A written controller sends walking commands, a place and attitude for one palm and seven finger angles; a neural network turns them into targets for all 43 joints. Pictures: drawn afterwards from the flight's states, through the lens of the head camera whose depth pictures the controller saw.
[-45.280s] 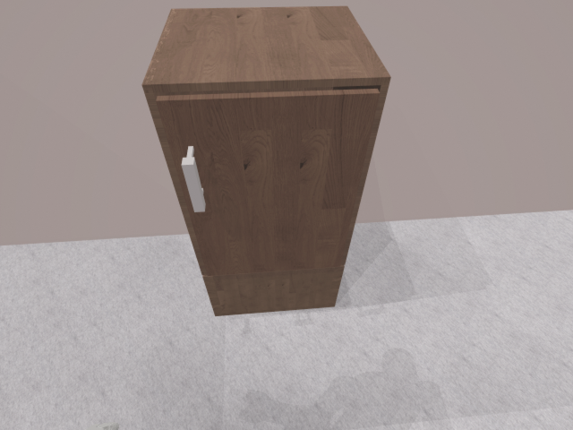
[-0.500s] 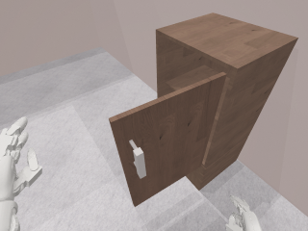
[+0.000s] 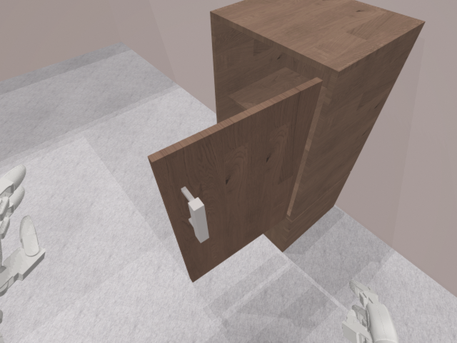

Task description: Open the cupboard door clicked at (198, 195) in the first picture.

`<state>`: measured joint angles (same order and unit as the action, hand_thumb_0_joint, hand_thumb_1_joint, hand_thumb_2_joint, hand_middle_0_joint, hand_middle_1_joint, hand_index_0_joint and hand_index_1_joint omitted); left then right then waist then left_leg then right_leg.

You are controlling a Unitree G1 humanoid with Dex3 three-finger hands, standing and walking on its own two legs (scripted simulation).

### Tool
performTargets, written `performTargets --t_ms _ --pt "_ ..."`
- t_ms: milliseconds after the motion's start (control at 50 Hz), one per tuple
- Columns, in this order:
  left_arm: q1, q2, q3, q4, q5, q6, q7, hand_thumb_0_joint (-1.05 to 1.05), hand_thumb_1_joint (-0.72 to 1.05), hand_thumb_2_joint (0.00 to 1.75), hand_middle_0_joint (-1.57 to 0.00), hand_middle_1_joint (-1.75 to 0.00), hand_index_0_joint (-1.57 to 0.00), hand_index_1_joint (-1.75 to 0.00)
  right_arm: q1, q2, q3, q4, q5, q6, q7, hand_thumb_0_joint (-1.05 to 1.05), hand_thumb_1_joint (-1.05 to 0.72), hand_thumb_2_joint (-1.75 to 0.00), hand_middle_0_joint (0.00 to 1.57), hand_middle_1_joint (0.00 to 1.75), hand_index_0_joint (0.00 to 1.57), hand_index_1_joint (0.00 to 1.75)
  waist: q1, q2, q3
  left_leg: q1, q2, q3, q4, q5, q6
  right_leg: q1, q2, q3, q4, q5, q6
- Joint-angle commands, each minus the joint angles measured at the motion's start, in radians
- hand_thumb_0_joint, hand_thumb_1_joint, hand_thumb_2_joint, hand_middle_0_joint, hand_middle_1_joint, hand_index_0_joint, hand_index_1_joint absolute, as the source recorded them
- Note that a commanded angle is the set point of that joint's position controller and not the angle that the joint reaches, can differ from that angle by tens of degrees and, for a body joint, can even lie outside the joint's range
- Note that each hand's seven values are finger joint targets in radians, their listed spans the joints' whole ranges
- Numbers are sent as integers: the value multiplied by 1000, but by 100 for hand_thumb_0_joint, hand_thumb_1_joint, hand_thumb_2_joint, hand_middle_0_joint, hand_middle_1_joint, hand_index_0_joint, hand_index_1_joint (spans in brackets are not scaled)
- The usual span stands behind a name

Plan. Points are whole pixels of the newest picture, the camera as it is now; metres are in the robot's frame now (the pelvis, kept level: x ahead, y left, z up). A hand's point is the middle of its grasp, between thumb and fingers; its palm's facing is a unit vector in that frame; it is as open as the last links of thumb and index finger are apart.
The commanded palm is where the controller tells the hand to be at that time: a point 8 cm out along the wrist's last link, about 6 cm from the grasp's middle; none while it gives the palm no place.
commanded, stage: step back with the hand held close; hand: left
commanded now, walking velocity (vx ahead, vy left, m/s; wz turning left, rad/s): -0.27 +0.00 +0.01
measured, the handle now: (194, 214) +0.37 +0.11 -0.03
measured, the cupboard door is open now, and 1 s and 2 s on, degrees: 85 85 85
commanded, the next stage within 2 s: stop stepping back and stand still in 0.90 s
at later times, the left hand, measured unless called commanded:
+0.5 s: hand out of the picture +0.12 +0.28 +0.15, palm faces +0.48 -0.75 -0.45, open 7.4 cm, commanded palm +0.06 +0.31 +0.17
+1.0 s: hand out of the picture +0.05 +0.23 +0.15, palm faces +0.28 -0.81 -0.51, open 7.4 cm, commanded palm -0.02 +0.29 +0.17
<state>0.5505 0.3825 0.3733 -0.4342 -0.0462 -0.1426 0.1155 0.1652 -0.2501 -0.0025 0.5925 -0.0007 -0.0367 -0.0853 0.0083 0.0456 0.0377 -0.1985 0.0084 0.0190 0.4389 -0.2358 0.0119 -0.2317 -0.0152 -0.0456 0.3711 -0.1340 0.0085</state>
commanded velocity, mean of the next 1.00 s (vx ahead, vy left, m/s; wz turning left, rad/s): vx -0.32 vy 0.00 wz -0.01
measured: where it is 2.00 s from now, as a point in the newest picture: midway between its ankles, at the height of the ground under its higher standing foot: outside the picture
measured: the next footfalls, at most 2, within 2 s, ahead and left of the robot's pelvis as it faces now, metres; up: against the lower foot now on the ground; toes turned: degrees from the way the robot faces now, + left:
right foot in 0.82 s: -0.18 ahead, -0.12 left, +0.00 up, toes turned +2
left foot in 1.08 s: -0.03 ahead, +0.07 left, +0.00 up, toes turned -1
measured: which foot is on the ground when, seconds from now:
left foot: down 0.00-0.98, up 1.00-1.00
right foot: down 0.00-0.58, up 0.60-0.80, down 0.82-1.00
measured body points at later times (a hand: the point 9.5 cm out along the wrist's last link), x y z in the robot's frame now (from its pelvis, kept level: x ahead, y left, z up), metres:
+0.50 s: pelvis -0.07 +0.01 -0.02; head -0.06 +0.02 +0.43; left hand +0.09 +0.32 +0.18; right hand +0.11 -0.22 -0.09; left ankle +0.00 +0.11 -0.74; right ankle +0.04 -0.12 -0.74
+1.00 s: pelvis -0.16 -0.01 -0.01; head -0.12 +0.01 +0.43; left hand +0.03 +0.27 +0.18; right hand +0.04 -0.24 -0.08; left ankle -0.02 +0.10 -0.74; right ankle -0.22 -0.12 -0.74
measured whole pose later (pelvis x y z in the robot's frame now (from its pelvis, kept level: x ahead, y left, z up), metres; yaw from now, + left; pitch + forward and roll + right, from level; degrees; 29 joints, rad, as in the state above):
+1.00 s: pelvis -0.16 -0.01 -0.01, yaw +0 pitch +1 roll -3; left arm 0.55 0.50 0.41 -0.57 -0.06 -0.22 0.10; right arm 0.09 -0.19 0.03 0.61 0.01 -0.08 -0.07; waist -0.01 0.00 0.06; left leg -0.50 0.06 -0.02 0.51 -0.11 0.01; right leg -0.15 0.09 0.01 0.46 -0.33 -0.02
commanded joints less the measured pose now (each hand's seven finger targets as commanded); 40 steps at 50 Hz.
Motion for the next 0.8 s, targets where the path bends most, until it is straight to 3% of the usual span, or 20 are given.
performTargets --t_ms 0,80,100,140,240,300,360,400,440,480,500,520,560,580,600,620,660,720,760,780 --pt "-4 221 180 -245 -3 -75 37 0 90 90 -20 -30 -20 -30 -102 -99 -47 -170 3 -40 -17 0 -90 -90 20 30 20 30 8 -8 -214 -34 48 -46 -35 303 9 153 -53 52 39 278 -14" --pt "0 207 169 -239 3 -79 42 0 90 90 -20 -30 -20 -30 -98 -100 -49 -176 6 -40 -21 0 -90 -90 20 30 20 30 7 -7 -169 -106 65 -61 -56 211 20 127 -39 62 64 200 -6" --pt "-7 208 170 -247 7 -81 44 0 90 90 -20 -30 -20 -30 -99 -108 -51 -177 4 -42 -22 0 -90 -90 20 30 20 30 9 28 -166 -133 66 -67 -65 190 23 142 -37 60 72 188 -8" --pt "-7 202 167 -244 13 -84 47 0 90 90 -20 -30 -20 -30 -95 -110 -49 -180 4 -42 -20 0 -90 -90 20 30 20 30 9 28 -147 -204 82 -87 -92 103 35 159 -25 60 103 131 -4" --pt "-50 195 169 -267 37 -103 50 0 90 90 -20 -30 -20 -30 -89 -120 -46 -194 4 -59 -17 0 -90 -90 20 30 20 30 4 67 -79 -450 116 -137 -168 -275 77 236 -4 72 189 8 3" --pt "-83 203 184 -267 51 -114 54 0 90 90 -20 -30 -20 -30 -81 -122 -49 -195 0 -69 -18 0 -90 -90 20 30 20 30 3 47 -53 -530 115 -144 -148 -382 89 240 -8 92 193 -60 3" --pt "-94 196 177 -266 52 -126 54 0 90 90 -20 -30 -20 -30 -60 -117 -50 -191 -2 -79 -14 0 -90 -90 20 30 20 30 -8 -19 -46 -469 72 -115 -39 -392 75 118 -44 159 93 -189 -16" --pt "-103 218 185 -287 47 -133 60 0 90 90 -20 -30 -20 -30 -43 -114 -51 -176 -4 -84 -11 0 -90 -90 20 30 20 30 -11 -85 -69 -320 25 -84 96 -330 45 -40 -102 214 -22 -312 -50" --pt "-95 211 166 -295 31 -133 70 0 90 90 -20 -30 -20 -30 -34 -95 -43 -156 -4 -86 -9 0 -90 -90 20 30 20 30 -17 -139 -90 -132 -10 -41 222 -221 13 -228 -161 220 -99 -383 -80" --pt "-88 215 166 -302 25 -135 79 0 90 90 -20 -30 -20 -30 -36 -93 -39 -143 -6 -87 -13 0 -90 -90 20 30 20 30 -22 -103 -104 -70 -1 -47 196 -205 10 -283 -154 164 -79 -392 -70" --pt "-86 227 175 -303 25 -135 83 0 90 90 -20 -30 -20 -30 -47 -106 -40 -140 -8 -85 -18 0 -90 -90 20 30 20 30 -21 -32 -91 -108 25 -87 118 -243 19 -264 -118 135 -39 -393 -54" --pt "-81 218 173 -320 23 -138 84 0 90 90 -20 -30 -20 -30 -52 -110 -38 -151 -8 -87 -23 0 -90 -90 20 30 20 30 -22 40 -75 -218 70 -157 -1 -323 38 -189 -66 99 44 -380 -28" --pt "-81 218 209 -352 43 -147 81 0 90 90 -20 -30 -20 -30 -80 -128 -43 -166 -13 -101 -27 0 -90 -90 20 30 20 30 -4 277 -107 -574 257 -404 -323 -571 126 170 81 34 481 -187 19" --pt "-105 233 221 -374 50 -149 79 0 90 90 -20 -30 -20 -30 -70 -100 -47 -162 -19 -108 -25 0 -90 -90 20 30 20 30 -2 237 -125 -539 287 -430 -339 -468 142 152 90 55 601 -207 13" --pt "-91 266 241 -361 42 -149 80 0 90 90 -20 -30 -20 -30 -70 -89 -51 -151 -19 -111 -24 0 -90 -90 20 30 20 30 -2 181 -150 -429 291 -423 -302 -334 147 66 85 83 630 -255 6" --pt "-60 240 226 -339 35 -147 75 0 90 90 -20 -30 -20 -30 -75 -87 -58 -150 -18 -120 -18 0 -90 -90 20 30 20 30 3 110 -160 -376 287 -389 -247 -257 155 41 86 101 620 -296 0" --pt "-1 213 217 -299 27 -141 70 0 90 90 -20 -30 -20 -30 -74 -90 -59 -139 -18 -135 -5 0 -90 -90 20 30 20 30 8 125 -136 -303 245 -293 -184 -154 146 14 73 85 486 -316 -7" --pt "19 174 150 -285 7 -127 58 0 90 90 -20 -30 -20 -30 -70 -87 -46 -98 -23 -147 12 0 -90 -90 20 30 20 30 -3 152 -124 -140 204 -241 -157 27 107 -40 72 47 216 -298 -17" --pt "-41 187 138 -309 1 -134 45 0 90 90 -20 -30 -20 -30 -68 -105 -46 -72 -30 -148 19 0 -90 -90 20 30 20 30 -3 147 -160 -33 194 -217 -100 227 78 -40 62 60 38 -165 -23" --pt "-54 210 145 -311 3 -142 41 0 90 90 -20 -30 -20 -30 -58 -106 -45 -59 -33 -141 20 0 -90 -90 20 30 20 30 -4 85 -201 15 174 -187 -31 366 60 -25 30 102 -15 14 -31"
